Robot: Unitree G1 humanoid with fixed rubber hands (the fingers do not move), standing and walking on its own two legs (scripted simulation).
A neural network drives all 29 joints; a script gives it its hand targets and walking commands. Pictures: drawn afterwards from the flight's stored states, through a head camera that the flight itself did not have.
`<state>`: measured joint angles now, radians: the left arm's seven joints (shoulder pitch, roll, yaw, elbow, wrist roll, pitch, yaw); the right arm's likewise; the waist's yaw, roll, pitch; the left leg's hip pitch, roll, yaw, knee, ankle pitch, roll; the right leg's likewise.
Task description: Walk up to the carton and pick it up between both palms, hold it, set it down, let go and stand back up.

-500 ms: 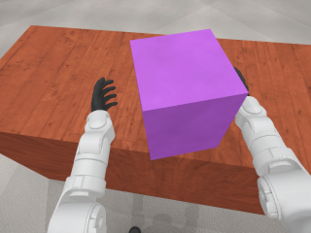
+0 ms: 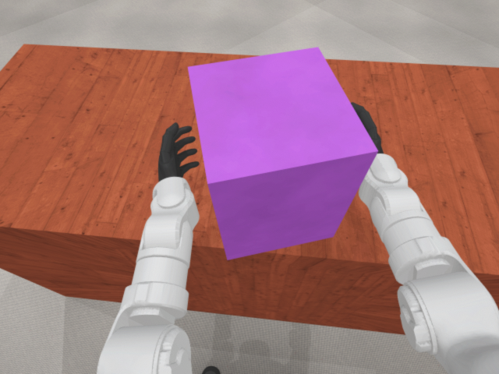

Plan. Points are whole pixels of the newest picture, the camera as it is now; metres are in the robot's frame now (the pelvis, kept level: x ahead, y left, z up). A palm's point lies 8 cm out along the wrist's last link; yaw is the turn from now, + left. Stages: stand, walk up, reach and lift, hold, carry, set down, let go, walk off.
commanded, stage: reach and lift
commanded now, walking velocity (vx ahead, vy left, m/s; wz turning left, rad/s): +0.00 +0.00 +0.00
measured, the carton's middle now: (269, 162) +0.45 +0.03 +0.05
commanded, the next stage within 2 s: none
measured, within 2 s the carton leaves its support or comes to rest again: neither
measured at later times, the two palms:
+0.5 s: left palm (174, 175) +0.39 +0.18 +0.07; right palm (363, 153) +0.46 -0.12 +0.07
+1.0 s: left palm (170, 177) +0.38 +0.18 +0.08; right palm (358, 158) +0.45 -0.11 +0.08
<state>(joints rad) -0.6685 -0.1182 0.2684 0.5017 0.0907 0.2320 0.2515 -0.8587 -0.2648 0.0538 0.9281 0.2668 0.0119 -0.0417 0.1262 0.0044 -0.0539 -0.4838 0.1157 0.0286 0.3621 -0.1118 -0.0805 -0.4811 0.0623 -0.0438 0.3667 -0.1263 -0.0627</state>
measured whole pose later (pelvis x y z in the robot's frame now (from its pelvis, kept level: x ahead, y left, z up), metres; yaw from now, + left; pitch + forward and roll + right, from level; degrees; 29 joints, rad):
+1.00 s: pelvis +0.01 +0.01 +0.01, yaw +1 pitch +8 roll +0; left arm -0.64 -0.23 0.46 0.60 0.38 0.08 0.18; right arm -0.80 -0.09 -0.33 1.06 -0.19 -0.19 0.07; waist 0.09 -0.01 -0.03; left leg -0.30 0.09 0.02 0.27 -0.10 -0.07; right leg -0.30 0.04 -0.05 0.30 -0.14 -0.05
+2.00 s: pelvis +0.00 +0.01 +0.01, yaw +2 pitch +11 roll +0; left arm -0.68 -0.19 0.46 0.77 0.32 -0.09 0.21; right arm -0.84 -0.12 -0.30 1.21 -0.22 -0.35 0.00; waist 0.10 -0.01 -0.09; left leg -0.39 0.09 0.01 0.28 -0.07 -0.06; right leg -0.38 0.04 -0.06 0.29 -0.09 -0.05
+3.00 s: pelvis -0.01 +0.02 +0.01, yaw +4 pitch -2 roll +0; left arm -0.76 -0.04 0.29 0.56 0.21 0.46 0.17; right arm -0.81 -0.06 -0.18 0.91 0.07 0.14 -0.09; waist 0.02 -0.04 -0.06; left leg -0.19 0.06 -0.01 0.34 -0.12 -0.05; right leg -0.16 0.01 -0.09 0.34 -0.15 -0.03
